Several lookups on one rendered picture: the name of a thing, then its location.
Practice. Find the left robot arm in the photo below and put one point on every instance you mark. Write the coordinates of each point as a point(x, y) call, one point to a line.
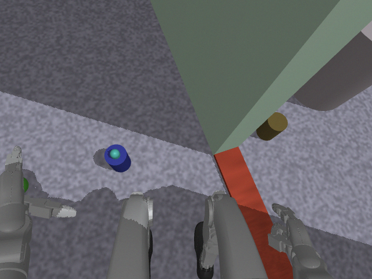
point(15, 236)

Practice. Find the right robot hand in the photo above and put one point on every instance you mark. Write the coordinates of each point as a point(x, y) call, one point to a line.
point(282, 238)

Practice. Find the left robot hand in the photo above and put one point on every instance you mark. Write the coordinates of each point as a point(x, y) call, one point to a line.
point(12, 191)

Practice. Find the right robot arm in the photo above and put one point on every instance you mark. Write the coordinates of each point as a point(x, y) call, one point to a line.
point(307, 263)

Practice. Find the right robot foot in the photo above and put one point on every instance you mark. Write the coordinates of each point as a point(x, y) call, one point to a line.
point(198, 245)

